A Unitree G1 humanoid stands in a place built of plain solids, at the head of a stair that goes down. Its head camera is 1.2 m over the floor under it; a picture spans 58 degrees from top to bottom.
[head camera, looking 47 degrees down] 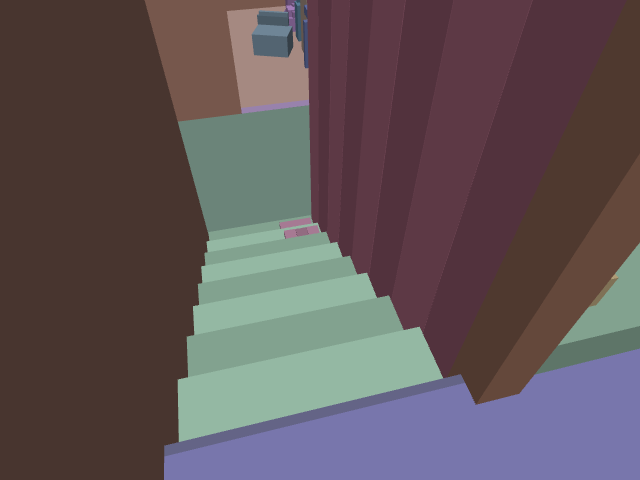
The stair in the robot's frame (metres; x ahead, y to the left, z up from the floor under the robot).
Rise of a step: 0.17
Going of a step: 0.27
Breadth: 0.86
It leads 14 degrees to the left of straight ahead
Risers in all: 9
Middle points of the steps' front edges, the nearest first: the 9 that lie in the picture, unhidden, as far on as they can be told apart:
0.48 -0.01 0.00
0.74 0.06 -0.17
1.01 0.12 -0.34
1.27 0.18 -0.51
1.53 0.25 -0.68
1.79 0.31 -0.85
2.05 0.37 -1.02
2.31 0.44 -1.18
2.57 0.50 -1.35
